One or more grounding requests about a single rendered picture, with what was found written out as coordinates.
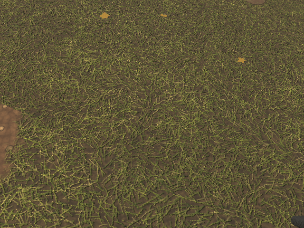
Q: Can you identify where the robot right hand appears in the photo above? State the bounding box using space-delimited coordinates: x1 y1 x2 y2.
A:
291 216 304 228

